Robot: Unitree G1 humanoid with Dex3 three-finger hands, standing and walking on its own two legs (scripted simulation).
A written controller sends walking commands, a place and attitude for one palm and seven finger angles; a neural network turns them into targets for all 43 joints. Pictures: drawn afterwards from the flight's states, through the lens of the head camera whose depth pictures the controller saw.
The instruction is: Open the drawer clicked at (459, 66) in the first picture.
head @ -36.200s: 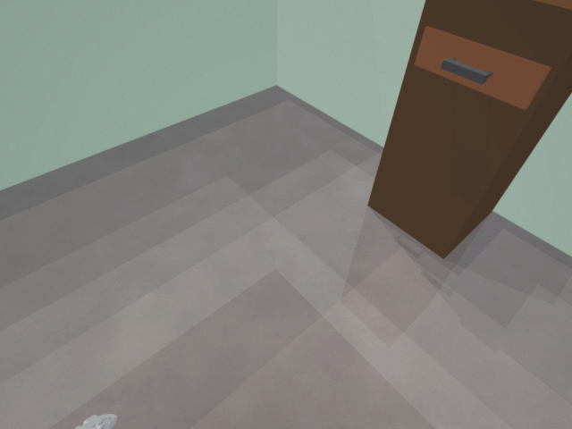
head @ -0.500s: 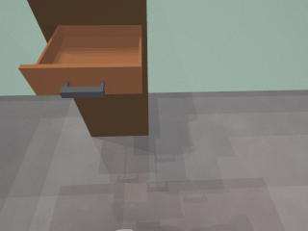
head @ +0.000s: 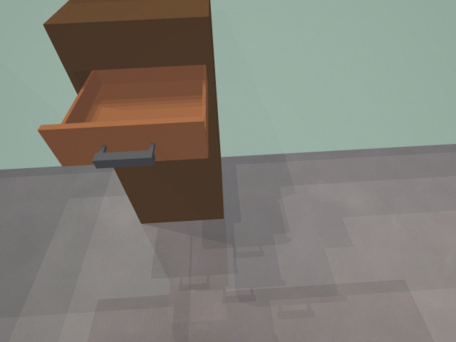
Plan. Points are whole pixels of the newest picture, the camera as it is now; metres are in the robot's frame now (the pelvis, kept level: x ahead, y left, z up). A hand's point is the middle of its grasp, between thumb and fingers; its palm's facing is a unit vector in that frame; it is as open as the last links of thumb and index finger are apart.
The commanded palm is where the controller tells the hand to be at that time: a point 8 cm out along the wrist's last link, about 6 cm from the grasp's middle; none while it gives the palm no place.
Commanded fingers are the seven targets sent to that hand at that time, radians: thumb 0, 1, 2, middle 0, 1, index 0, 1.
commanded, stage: let the arm hang, fingers relaxed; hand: left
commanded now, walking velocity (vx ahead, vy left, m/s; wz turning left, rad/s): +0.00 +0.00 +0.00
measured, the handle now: (126, 153) +0.53 +0.28 +0.01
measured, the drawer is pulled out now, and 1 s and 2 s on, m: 0.27 0.27 0.27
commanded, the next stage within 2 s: look to check the result in 0.26 s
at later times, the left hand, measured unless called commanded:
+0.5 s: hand out of the picture +0.03 +0.17 -0.17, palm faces +0.03 -0.98 -0.22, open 7.3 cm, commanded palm none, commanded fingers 0.00 0.90 0.90 -0.20 -0.30 -0.20 -0.30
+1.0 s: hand out of the picture +0.08 +0.19 -0.16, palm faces +0.02 -0.96 -0.27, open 7.3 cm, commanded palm none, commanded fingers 0.00 0.90 0.90 -0.20 -0.30 -0.20 -0.30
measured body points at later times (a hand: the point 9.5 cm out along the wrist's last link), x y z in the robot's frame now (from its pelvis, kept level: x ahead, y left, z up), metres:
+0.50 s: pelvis +0.02 -0.01 +0.00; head +0.04 -0.02 +0.45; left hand +0.03 +0.22 -0.15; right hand -0.01 -0.23 -0.16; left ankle -0.01 +0.11 -0.74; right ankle +0.03 -0.06 -0.74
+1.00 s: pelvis +0.03 -0.01 +0.00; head +0.06 -0.03 +0.45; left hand +0.08 +0.24 -0.14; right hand +0.04 -0.26 -0.16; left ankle -0.01 +0.11 -0.74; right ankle +0.03 -0.06 -0.74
